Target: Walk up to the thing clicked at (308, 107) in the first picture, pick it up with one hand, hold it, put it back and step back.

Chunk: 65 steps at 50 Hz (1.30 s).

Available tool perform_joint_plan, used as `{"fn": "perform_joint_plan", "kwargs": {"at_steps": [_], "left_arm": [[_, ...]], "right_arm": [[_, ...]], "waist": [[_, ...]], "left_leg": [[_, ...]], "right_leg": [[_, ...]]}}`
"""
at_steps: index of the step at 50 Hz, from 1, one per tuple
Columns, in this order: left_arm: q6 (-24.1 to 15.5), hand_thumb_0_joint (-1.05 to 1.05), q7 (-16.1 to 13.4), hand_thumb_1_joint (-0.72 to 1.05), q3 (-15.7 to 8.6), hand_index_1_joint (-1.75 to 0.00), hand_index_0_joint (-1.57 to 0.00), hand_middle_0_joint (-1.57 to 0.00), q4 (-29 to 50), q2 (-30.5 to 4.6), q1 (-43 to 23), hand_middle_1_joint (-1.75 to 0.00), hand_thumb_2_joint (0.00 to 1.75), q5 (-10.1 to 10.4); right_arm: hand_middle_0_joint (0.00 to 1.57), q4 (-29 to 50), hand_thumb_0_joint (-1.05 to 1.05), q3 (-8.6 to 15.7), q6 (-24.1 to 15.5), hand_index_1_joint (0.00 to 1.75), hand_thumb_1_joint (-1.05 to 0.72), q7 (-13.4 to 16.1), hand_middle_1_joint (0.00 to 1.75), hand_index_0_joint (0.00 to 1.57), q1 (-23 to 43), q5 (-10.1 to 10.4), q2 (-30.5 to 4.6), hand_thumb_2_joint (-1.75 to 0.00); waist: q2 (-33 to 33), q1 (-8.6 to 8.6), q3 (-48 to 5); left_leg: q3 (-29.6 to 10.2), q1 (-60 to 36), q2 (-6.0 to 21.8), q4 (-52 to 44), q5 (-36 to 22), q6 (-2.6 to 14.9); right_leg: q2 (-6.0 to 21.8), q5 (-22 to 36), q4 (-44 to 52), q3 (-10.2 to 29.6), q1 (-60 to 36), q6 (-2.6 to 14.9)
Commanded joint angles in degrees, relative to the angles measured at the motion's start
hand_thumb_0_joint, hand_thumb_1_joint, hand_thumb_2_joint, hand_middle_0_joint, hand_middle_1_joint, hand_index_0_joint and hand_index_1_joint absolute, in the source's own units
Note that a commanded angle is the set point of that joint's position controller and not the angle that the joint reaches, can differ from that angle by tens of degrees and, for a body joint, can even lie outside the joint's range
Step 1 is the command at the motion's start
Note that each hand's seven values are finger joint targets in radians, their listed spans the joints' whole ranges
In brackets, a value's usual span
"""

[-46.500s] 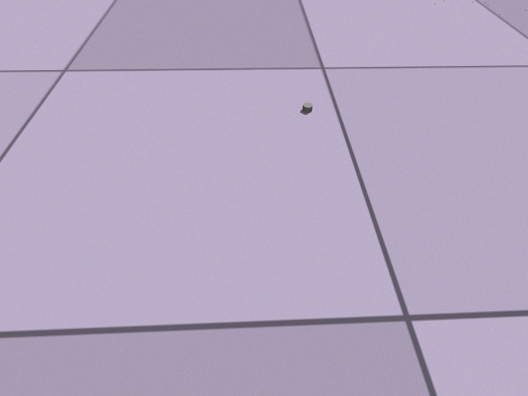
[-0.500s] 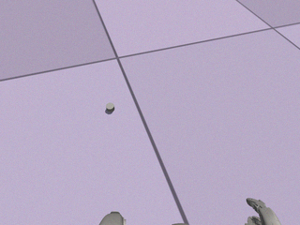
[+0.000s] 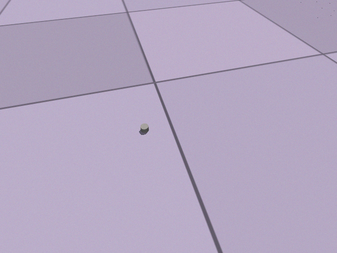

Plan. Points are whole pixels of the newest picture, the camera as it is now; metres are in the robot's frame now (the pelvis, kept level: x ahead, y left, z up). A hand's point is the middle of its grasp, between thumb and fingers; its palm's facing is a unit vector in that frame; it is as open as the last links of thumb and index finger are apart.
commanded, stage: step back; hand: left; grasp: from above
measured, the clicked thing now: (144, 128) +1.15 +0.21 -0.74
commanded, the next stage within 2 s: stand in 0.78 s
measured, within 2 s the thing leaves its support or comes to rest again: neither
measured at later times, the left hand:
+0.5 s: hand out of the picture +0.05 +0.26 -0.13, palm faces +0.03 -0.90 -0.43, open 7.4 cm
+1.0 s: hand out of the picture +0.15 +0.27 -0.13, palm faces -0.03 -0.94 -0.35, open 7.4 cm
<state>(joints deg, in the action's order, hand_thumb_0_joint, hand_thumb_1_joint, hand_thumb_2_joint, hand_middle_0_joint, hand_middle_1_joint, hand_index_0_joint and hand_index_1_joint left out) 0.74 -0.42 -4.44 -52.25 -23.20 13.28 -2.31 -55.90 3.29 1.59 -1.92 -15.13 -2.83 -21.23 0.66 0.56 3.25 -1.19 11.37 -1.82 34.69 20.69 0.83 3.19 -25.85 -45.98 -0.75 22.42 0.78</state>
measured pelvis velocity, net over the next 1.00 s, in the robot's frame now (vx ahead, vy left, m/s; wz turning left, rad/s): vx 0.05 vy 0.02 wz -0.01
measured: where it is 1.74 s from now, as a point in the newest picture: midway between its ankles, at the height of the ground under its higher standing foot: outside the picture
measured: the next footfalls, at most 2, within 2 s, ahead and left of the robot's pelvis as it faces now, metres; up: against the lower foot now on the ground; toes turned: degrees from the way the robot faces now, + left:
left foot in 0.58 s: +0.13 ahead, +0.15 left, +0.00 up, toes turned +1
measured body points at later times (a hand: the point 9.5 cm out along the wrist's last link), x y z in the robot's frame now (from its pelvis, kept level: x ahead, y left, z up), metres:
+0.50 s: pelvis +0.03 -0.01 +0.01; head +0.06 -0.04 +0.46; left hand +0.04 +0.31 -0.10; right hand +0.11 -0.33 -0.13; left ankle +0.08 +0.15 -0.69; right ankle +0.03 -0.12 -0.72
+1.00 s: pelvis +0.05 +0.02 +0.02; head +0.06 +0.01 +0.47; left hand +0.15 +0.32 -0.11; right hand +0.17 -0.28 -0.11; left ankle +0.09 +0.15 -0.72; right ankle +0.03 -0.12 -0.72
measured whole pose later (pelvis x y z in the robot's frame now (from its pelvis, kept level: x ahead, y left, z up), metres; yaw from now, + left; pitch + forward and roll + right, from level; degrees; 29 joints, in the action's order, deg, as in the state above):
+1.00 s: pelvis +0.05 +0.02 +0.02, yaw -1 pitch -3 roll +0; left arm -1.6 0.3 0.3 -61.7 -20.2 6.0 -0.4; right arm -61.5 0.3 -1.1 -1.0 -2.5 -0.6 -19.5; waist -0.3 0.3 3.7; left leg 1.0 12.1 1.8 26.2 11.4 -1.1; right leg 1.8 -16.1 -26.1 -0.2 7.2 -1.5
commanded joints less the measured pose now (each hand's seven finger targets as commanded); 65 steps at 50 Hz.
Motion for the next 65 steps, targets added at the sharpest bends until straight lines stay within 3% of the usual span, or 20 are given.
{"fn": "perform_joint_plan", "kwargs": {"at_steps": [1, 3, 6, 9, 10, 11, 13, 16, 22, 26, 29, 30, 32, 34, 37, 39, 42, 45, 53, 65], "left_arm": [[-2.46, 0.0, 0.85, 0.9, -2.65, -0.3, -0.2, -0.2, 3.5, -11.99, -5.53, -0.3, 0.9, 1.67], [-2.64, 0.0, 1.31, 0.9, -2.47, -0.3, -0.2, -0.2, 1.71, -10.94, -1.6, -0.3, 0.9, 1.32], [-2.9, 0.0, 1.59, 0.9, -2.39, -0.3, -0.2, -0.2, 1.39, -10.4, -1.98, -0.3, 0.9, 1.19], [-4.14, 0.0, 0.51, 0.9, -2.96, -0.3, -0.2, -0.2, -2.54, -10.13, 6.49, -0.3, 0.9, 0.7], [-4.78, 0.0, -0.24, 0.9, -3.69, -0.3, -0.2, -0.2, -3.22, -12.45, 9.85, -0.3, 0.9, 0.03], [-5.42, 0.0, -0.75, 0.9, -4.88, -0.3, -0.2, -0.2, -2.2, -17.76, 10.38, -0.3, 0.9, -0.65], [-5.37, 0.0, -0.92, 0.9, -5.04, -0.3, -0.2, -0.2, 0.58, -19.62, 1.27, -0.3, 0.9, -0.21], [-6.28, 0.0, -1.0, 0.9, -3.53, -0.3, -0.2, -0.2, 0.96, -14.09, -0.64, -0.3, 0.9, 0.72], [-5.99, 0.0, -1.18, 0.9, -2.78, -0.3, -0.2, -0.2, 1.02, -12.76, -0.62, -0.3, 0.9, 0.51], [-4.63, 0.0, -1.21, 0.9, -2.0, -0.3, -0.2, -0.2, 1.37, -12.68, -1.18, -0.3, 0.9, 1.3], [-3.5, 0.0, -1.19, 0.9, -0.71, -0.3, -0.2, -0.2, 1.96, -10.91, -1.31, -0.3, 0.9, 1.58], [-3.29, 0.0, -1.16, 0.9, -0.2, -0.3, -0.2, -0.2, 2.32, -9.2, -0.24, -0.3, 0.9, 2.06], [-2.1, 0.0, -1.5, 0.9, -0.2, -0.3, -0.2, -0.2, 0.14, -9.31, -0.87, -0.3, 0.9, 2.85], [-2.31, 0.0, -1.1, 0.9, -0.01, -0.3, -0.2, -0.2, -1.18, -9.07, -1.38, -0.3, 0.9, 2.61], [-3.4, 0.0, -1.17, 0.9, -0.35, -0.3, -0.2, -0.2, -3.29, -10.44, 0.87, -0.3, 0.9, 2.28], [-3.71, 0.0, -1.17, 0.9, 0.9, -0.3, -0.2, -0.2, -3.51, -11.07, -4.16, -0.3, 0.9, 1.36], [-2.98, 0.0, -0.16, 0.9, 1.93, -0.3, -0.2, -0.2, -5.0, -8.4, -5.94, -0.3, 0.9, 2.55], [-3.12, 0.0, -0.26, 0.9, 2.0, -0.3, -0.2, -0.2, -6.18, -9.55, -7.51, -0.3, 0.9, 2.31], [-3.52, 0.0, 0.03, 0.9, 2.24, -0.3, -0.2, -0.2, -8.28, -9.44, -10.36, -0.3, 0.9, 2.18], [-3.12, 0.0, 0.14, 0.9, 1.99, -0.3, -0.2, -0.2, -9.58, -10.06, -11.01, -0.3, 0.9, 1.8]], "right_arm": [[0.2, 6.02, 0.0, 3.12, -3.03, 0.3, -0.9, 1.44, 0.3, 0.2, 9.05, -0.21, -15.08, -0.9], [0.2, 5.97, 0.0, 3.12, -3.33, 0.3, -0.9, 1.44, 0.3, 0.2, 8.04, -0.26, -13.93, -0.9], [0.2, 5.37, 0.0, 4.26, -2.56, 0.3, -0.9, 1.0, 0.3, 0.2, 5.76, -0.13, -16.25, -0.9], [0.2, 5.76, 0.0, 3.18, -1.06, 0.3, -0.9, 1.08, 0.3, 0.2, 7.43, 0.44, -12.2, -0.9], [0.2, 6.23, 0.0, 1.98, -0.89, 0.3, -0.9, 1.16, 0.3, 0.2, 6.24, 0.7, -8.35, -0.9], [0.2, 7.81, 0.0, 1.06, -1.11, 0.3, -0.9, 1.31, 0.3, 0.2, 5.68, 0.81, -5.74, -0.9], [0.2, 5.98, 0.0, 3.15, -1.32, 0.3, -0.9, 2.04, 0.3, 0.2, 4.37, 1.05, -13.06, -0.9], [0.2, 3.37, 0.0, 3.24, -1.59, 0.3, -0.9, 1.27, 0.3, 0.2, 2.33, 1.79, -12.42, -0.9], [0.2, 4.03, 0.0, 2.27, -0.84, 0.3, -0.9, 1.04, 0.3, 0.2, 3.74, 1.05, -9.42, -0.9], [0.2, 3.82, 0.0, 1.72, -1.75, 0.3, -0.9, 1.6, 0.3, 0.2, 5.33, 1.44, -8.69, -0.9], [0.2, 1.92, 0.0, 2.55, -2.52, 0.3, -0.9, 2.44, 0.3, 0.2, 3.35, 1.26, -10.5, -0.9], [0.2, 1.99, 0.0, 3.17, -2.79, 0.3, -0.9, 2.82, 0.3, 0.2, 3.35, 0.89, -13.52, -0.9], [0.2, 3.29, 0.0, 2.85, -2.84, 0.3, -0.9, 2.73, 0.3, 0.2, 9.0, 1.57, -16.49, -0.9], [0.2, 2.55, 0.0, 2.05, -2.56, 0.3, -0.9, 2.66, 0.3, 0.2, 11.12, 1.14, -14.31, -0.9], [0.2, 2.51, 0.0, 0.79, -2.5, 0.3, -0.9, 2.61, 0.3, 0.2, 14.49, 1.92, -11.35, -0.9], [0.2, 0.79, 0.0, 0.36, -2.96, 0.3, -0.9, 2.33, 0.3, 0.2, 9.66, 2.93, -10.08, -0.9], [0.2, -1.53, 0.0, 0.32, -3.79, 0.3, -0.9, 2.12, 0.3, 0.2, 12.46, 2.17, -12.03, -0.9], [0.2, -1.92, 0.0, 0.05, -4.02, 0.3, -0.9, 2.0, 0.3, 0.2, 13.51, 2.44, -10.85, -0.9], [0.2, -4.08, 0.0, -0.29, -3.82, 0.3, -0.9, 1.79, 0.3, 0.2, 14.63, 2.54, -10.23, -0.9], [0.2, -6.05, 0.0, -0.29, -3.35, 0.3, -0.9, 1.36, 0.3, 0.2, 13.66, 2.24, -10.63, -0.9]], "waist": [[-5.56, 0.83, 7.83], [-9.49, 0.84, 4.97], [-13.23, -1.18, 2.98], [-6.4, 3.5, -0.08], [3.03, 4.75, -1.27], [11.0, 4.5, 0.92], [4.28, 1.93, 5.52], [2.17, -0.06, 4.69], [6.25, 0.96, 0.72], [9.1, 0.99, -3.0], [3.55, -0.09, -5.99], [-3.77, 0.23, -8.46], [-9.52, 0.59, -7.52], [-9.48, 1.46, -6.31], [-7.59, 2.62, -7.36], [-3.86, -0.92, -7.59], [-6.13, 0.11, -5.7], [-2.53, -0.09, -6.21], [-0.23, -0.93, -5.86], [-0.21, -1.17, -2.92]], "left_leg": [[-20.01, 12.41, 15.53, -22.63, 22.5, 10.62], [-13.99, 6.97, 11.81, -20.76, 16.02, 8.16], [-13.3, 6.87, 12.95, -19.66, 19.22, 8.48], [-6.15, 13.08, 8.83, -3.85, 16.55, 5.84], [-2.35, 18.59, 4.3, 11.49, 12.82, 3.76], [-3.83, 29.19, -3.25, 22.35, 12.46, 0.96], [-9.56, 24.42, 2.64, 23.29, 10.77, 0.91], [-10.15, 21.01, 2.5, 23.46, 1.0, 0.2], [-4.88, 12.43, 3.08, 11.89, 0.4, -1.29], [2.46, 5.49, 2.63, 0.67, -4.18, -0.73], [-1.35, -3.45, 4.63, -7.42, -20.6, 1.98], [-10.03, -6.05, 12.17, -8.56, -26.61, 4.8], [-19.53, 3.46, 20.62, -12.6, -16.92, 12.66], [-13.56, 5.1, 17.02, -12.34, -14.38, 9.89], [-6.35, 4.99, 11.1, -5.16, -19.78, 3.4], [-5.27, 4.07, 8.28, -5.89, -19.7, 1.38], [-7.49, -1.98, 11.33, -11.95, -21.15, 2.54], [-5.48, -3.99, 10.68, -11.67, -26.56, 1.83], [-3.26, -6.68, 9.46, -14.98, -21.55, 0.49], [-3.4, -4.19, 8.88, -18.48, -9.55, -0.51]], "right_leg": [[-0.12, -0.3, -4.39, 3.36, 2.94, 0.05], [-1.83, 2.19, -1.98, -0.28, 2.96, 0.27], [-3.08, 0.29, 5.61, -2.36, -2.62, -0.32], [-4.29, 7.07, 20.82, -0.9, -18.64, 0.34], [1.35, 0.58, 26.4, 11.16, -23.34, 1.13], [13.9, -8.45, 33.75, 34.12, -22.85, 3.95], [21.12, -17.84, 35.59, 39.74, -9.79, 12.13], [11.57, -0.72, 33.14, 20.02, -10.88, 5.0], [10.94, 21.59, 25.83, 9.15, -8.95, 7.81], [9.68, 40.44, 16.85, 4.65, -11.07, 6.86], [6.26, 35.17, 8.14, 3.21, -8.6, 3.2], [2.56, 27.05, 2.92, 1.74, -5.71, 1.39], [-2.21, -2.81, 1.38, -0.09, -8.51, 0.22], [-1.88, -2.29, 5.65, 1.29, -10.28, 0.94], [0.85, 18.71, 16.35, 4.7, -14.92, 1.14], [6.04, 24.84, 19.84, 9.71, -15.74, 2.68], [1.51, 17.88, 19.41, 4.63, -11.8, 0.43], [3.04, 23.29, 22.11, 4.94, -14.1, 0.38], [4.39, 23.47, 28.03, 5.94, -14.91, 0.07], [4.3, 9.44, 33.13, 6.69, -11.9, 0.26]]}}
